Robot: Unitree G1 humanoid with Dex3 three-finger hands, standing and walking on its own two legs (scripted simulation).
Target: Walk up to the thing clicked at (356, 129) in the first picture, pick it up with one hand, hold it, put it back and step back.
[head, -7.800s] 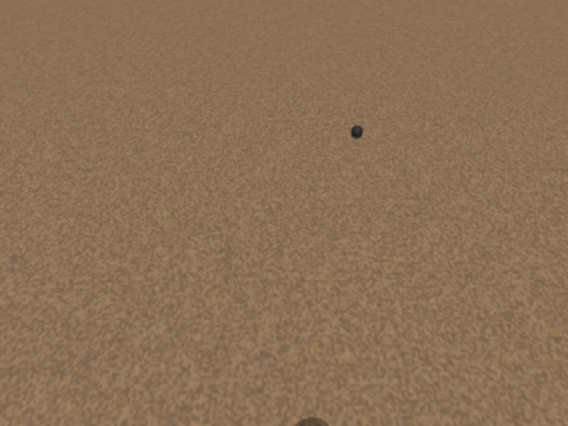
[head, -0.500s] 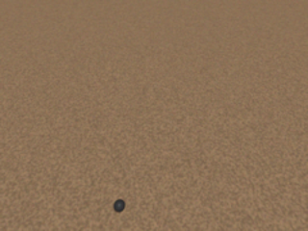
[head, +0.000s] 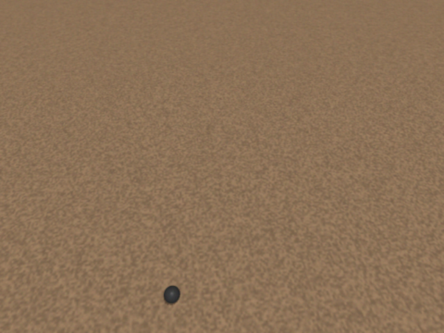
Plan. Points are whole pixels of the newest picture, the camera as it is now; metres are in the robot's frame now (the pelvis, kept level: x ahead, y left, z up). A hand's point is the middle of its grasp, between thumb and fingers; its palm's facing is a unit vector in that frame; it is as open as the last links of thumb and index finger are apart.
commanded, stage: stand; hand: left
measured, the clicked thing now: (172, 294) +0.42 +0.23 -0.75
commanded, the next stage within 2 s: rise first in 1.96 s
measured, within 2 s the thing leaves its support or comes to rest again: neither
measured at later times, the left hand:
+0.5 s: hand out of the picture +0.07 +0.25 -0.16, palm faces -0.02 -0.94 -0.34, open 7.4 cm
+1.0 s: hand out of the picture +0.08 +0.26 -0.16, palm faces -0.02 -0.94 -0.34, open 7.4 cm
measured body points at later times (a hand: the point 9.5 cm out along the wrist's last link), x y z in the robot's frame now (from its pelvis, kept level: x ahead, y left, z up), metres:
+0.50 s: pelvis +0.00 +0.00 +0.00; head +0.01 +0.00 +0.45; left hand +0.07 +0.30 -0.13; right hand +0.08 -0.30 -0.14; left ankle +0.02 +0.14 -0.75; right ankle -0.01 -0.12 -0.75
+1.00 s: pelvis +0.01 +0.00 +0.00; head +0.01 +0.00 +0.45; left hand +0.08 +0.31 -0.13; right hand +0.09 -0.30 -0.13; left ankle +0.02 +0.14 -0.75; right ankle -0.01 -0.12 -0.75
